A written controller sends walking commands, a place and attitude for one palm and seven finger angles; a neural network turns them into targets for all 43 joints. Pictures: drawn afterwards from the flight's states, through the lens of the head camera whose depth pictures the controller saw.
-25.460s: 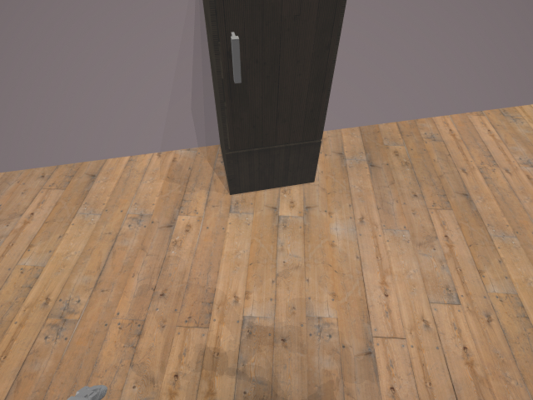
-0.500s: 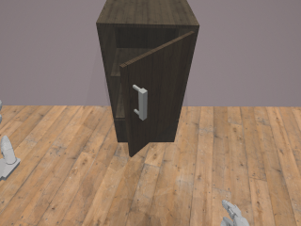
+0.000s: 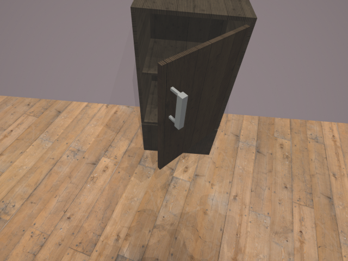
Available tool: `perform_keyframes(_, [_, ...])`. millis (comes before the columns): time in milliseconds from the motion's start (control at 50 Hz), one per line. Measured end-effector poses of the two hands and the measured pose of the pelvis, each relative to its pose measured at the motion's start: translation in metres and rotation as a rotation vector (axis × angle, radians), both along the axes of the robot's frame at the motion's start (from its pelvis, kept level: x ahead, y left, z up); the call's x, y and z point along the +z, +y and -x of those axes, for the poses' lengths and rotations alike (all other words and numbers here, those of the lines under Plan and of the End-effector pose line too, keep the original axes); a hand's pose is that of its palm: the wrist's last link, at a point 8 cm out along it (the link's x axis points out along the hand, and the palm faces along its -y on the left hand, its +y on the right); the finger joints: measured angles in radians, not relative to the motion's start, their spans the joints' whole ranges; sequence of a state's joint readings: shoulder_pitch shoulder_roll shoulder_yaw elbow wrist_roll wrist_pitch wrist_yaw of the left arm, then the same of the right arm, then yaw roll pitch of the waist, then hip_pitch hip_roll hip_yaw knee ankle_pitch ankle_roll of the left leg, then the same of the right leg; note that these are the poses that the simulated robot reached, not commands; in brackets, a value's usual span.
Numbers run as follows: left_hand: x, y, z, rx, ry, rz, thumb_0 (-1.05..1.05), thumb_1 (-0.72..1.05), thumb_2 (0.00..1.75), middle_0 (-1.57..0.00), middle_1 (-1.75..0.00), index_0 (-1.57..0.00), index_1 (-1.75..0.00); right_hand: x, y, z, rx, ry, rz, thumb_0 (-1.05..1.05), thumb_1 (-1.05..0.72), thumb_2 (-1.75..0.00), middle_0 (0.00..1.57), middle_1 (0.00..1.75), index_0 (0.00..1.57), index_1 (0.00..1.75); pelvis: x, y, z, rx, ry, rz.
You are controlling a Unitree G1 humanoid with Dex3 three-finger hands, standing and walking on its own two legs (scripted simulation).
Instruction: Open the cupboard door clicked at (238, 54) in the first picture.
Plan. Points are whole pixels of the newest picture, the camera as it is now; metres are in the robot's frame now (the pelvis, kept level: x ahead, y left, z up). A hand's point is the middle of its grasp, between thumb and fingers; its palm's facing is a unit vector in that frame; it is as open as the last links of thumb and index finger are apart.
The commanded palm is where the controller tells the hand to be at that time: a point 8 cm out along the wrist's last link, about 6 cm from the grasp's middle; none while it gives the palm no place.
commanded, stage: let the arm hang, fingers relaxed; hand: left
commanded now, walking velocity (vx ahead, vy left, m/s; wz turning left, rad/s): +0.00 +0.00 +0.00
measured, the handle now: (176, 108) +0.58 +0.03 -0.04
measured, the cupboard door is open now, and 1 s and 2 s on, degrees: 44 44 44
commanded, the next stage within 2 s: look to check the result in 0.68 s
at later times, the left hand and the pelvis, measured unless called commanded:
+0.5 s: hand out of the picture -0.01 +0.17 -0.18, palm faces +0.02 -0.99 -0.16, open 7.3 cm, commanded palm none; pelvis +0.00 +0.01 +0.00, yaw -1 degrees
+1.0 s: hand out of the picture +0.00 +0.17 -0.17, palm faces +0.03 -0.98 -0.18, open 7.4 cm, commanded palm none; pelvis +0.02 +0.01 +0.00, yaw -1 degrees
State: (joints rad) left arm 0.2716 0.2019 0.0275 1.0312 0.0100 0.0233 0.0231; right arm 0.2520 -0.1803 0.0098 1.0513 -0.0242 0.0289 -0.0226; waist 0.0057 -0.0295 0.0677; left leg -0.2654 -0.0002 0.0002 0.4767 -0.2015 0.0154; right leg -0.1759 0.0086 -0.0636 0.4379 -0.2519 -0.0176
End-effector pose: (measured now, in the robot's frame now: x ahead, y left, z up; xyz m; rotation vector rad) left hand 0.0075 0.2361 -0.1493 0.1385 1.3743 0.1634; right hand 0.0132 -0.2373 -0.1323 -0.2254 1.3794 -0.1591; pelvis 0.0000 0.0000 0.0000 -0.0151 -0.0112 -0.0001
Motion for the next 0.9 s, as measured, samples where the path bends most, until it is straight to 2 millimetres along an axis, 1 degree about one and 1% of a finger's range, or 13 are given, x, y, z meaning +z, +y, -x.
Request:
perform_keyframes(60, [0.004, 0.007, 0.024, 0.007, 0.077, -0.016, -0.02, 0.98, 0.9, -0.21, -0.3, -0.2, -0.3, -0.005, 0.009, 0.021, -0.024, 0.055, -0.024, 0.01, -0.9, -0.9, 0.2, 0.3, 0.2, 0.3, 0.001, 0.003, 0.0, -0.001, -0.002, 0.0])
perform_keyframes(100, [0.008, 0.01, 0.035, 0.011, 0.112, -0.025, -0.01, 0.96, 0.9, -0.21, -0.3, -0.2, -0.3, -0.008, 0.016, 0.032, -0.036, 0.078, -0.042, 0.01, -0.9, -0.9, 0.2, 0.3, 0.2, 0.3, 0.002, 0.005, 0.0, -0.002, -0.004, -0.002])
perform_keyframes(140, [0.01, 0.011, 0.043, 0.015, 0.134, -0.032, 0.0, 0.95, 0.9, -0.2, -0.3, -0.2, -0.3, -0.01, 0.023, 0.039, -0.045, 0.095, -0.06, 0.01, -0.9, -0.9, 0.2, 0.3, 0.2, 0.3, 0.002, 0.007, 0.001, -0.003, -0.006, -0.004])
perform_keyframes(200, [0.012, 0.01, 0.048, 0.016, 0.147, -0.033, 0.0, 0.93, 0.9, -0.2, -0.3, -0.2, -0.3, -0.014, 0.033, 0.046, -0.057, 0.105, -0.084, 0.01, -0.9, -0.9, 0.2, 0.3, 0.2, 0.3, 0.002, 0.01, 0.001, -0.007, -0.009, -0.007])
perform_keyframes(260, [0.011, 0.005, 0.046, 0.015, 0.139, -0.025, 0.0, 0.92, 0.9, -0.2, -0.3, -0.2, -0.3, -0.016, 0.042, 0.048, -0.065, 0.103, -0.103, 0.01, -0.9, -0.9, 0.2, 0.3, 0.2, 0.3, 0.002, 0.011, 0.001, -0.01, -0.01, -0.009])
perform_keyframes(340, [0.008, -0.004, 0.037, 0.01, 0.11, -0.003, 0.01, 0.92, 0.9, -0.2, -0.3, -0.2, -0.3, -0.018, 0.049, 0.046, -0.073, 0.086, -0.117, 0.0, -0.9, -0.9, 0.2, 0.3, 0.2, 0.3, 0.002, 0.013, 0.001, -0.014, -0.011, -0.011])
perform_keyframes(480, [0.002, -0.019, 0.018, -0.003, 0.057, 0.039, 0.01, 0.92, 0.9, -0.2, -0.3, -0.2, -0.3, -0.017, 0.052, 0.039, -0.081, 0.057, -0.111, 0.01, -0.91, -0.9, 0.2, 0.3, 0.2, 0.3, 0.001, 0.014, 0.0, -0.018, -0.009, -0.013])
perform_keyframes(740, [0.004, -0.015, 0.018, 0.009, 0.077, 0.027, 0.01, 0.92, 0.9, -0.2, -0.3, -0.2, -0.3, -0.015, 0.045, 0.034, -0.081, 0.064, -0.093, 0.0, -0.91, -0.9, 0.2, 0.3, 0.2, 0.3, 0.002, 0.014, -0.007, -0.016, 0.001, -0.015])
perform_keyframes(900, [0.006, -0.014, 0.016, 0.015, 0.089, 0.016, 0.01, 0.91, 0.9, -0.2, -0.3, -0.2, -0.3, -0.016, 0.043, 0.025, -0.073, 0.065, -0.096, 0.0, -0.9, -0.9, 0.2, 0.3, 0.2, 0.3, 0.003, 0.012, -0.013, -0.014, 0.001, -0.017])
